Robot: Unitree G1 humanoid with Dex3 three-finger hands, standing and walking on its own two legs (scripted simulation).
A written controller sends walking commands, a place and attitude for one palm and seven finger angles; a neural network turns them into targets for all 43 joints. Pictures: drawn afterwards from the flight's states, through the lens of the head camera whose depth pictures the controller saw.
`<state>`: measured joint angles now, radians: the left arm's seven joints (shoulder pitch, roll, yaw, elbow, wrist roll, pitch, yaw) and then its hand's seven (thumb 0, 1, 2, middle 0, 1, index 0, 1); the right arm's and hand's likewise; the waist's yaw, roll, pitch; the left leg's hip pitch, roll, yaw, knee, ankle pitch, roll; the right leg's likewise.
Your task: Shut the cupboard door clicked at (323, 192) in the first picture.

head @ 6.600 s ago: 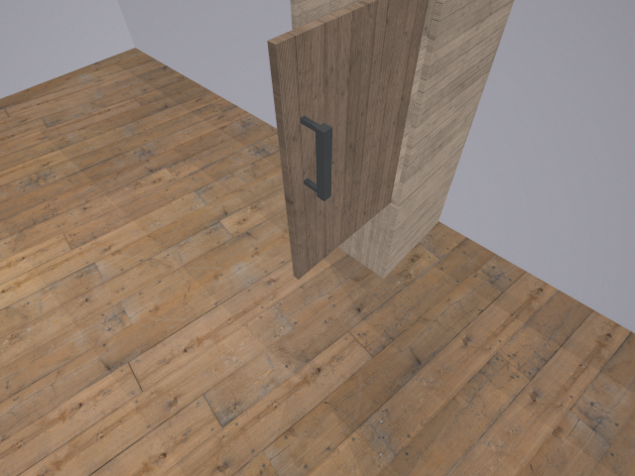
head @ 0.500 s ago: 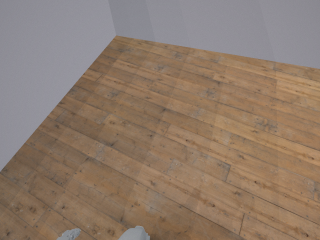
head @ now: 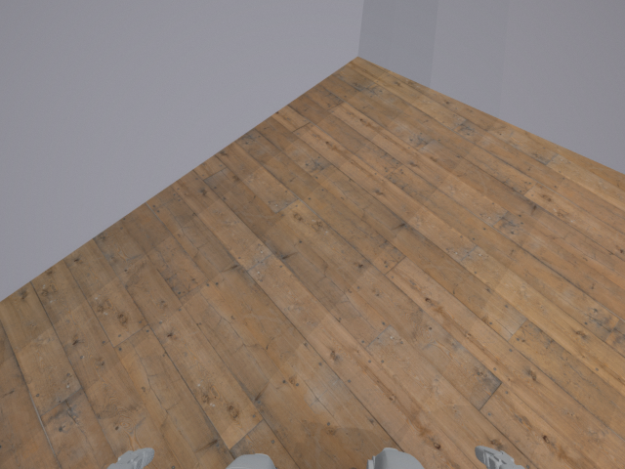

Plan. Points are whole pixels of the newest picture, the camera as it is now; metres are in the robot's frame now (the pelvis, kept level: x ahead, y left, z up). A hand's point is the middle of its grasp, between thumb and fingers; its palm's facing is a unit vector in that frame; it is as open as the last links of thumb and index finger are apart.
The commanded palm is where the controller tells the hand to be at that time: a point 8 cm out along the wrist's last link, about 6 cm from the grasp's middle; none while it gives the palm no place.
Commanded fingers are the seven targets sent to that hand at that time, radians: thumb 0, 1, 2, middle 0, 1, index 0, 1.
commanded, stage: walk to a spot facing it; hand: left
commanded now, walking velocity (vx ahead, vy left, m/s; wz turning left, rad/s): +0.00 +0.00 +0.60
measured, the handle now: out of the picture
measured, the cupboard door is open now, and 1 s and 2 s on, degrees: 88 88 88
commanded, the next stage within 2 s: none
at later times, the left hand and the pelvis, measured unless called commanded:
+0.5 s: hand out of the picture +0.01 +0.20 -0.17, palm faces +0.34 -0.91 -0.24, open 7.4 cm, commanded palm none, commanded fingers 0.00 0.90 0.90 -0.20 -0.30 -0.20 -0.30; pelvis +0.01 -0.02 +0.00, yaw +19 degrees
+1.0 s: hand out of the picture -0.04 +0.14 -0.17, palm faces +0.61 -0.76 -0.22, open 7.4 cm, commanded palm none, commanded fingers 0.00 0.90 0.90 -0.20 -0.30 -0.20 -0.30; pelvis +0.04 -0.05 +0.00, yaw +38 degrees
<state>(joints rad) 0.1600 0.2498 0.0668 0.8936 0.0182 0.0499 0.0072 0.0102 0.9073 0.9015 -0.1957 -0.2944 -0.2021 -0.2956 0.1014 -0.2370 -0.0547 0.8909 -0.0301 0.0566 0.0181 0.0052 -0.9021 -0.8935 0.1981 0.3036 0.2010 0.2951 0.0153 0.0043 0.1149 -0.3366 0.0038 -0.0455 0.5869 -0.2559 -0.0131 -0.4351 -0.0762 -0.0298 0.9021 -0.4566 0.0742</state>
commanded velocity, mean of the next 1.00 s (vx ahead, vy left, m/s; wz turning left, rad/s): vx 0.00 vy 0.00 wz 0.60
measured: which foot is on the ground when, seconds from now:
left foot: down 0.00-0.08, up 0.10-0.36, down 0.38-0.70, up 0.72-1.00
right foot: up 0.00-0.06, down 0.08-0.38, up 0.40-0.68, down 0.70-1.00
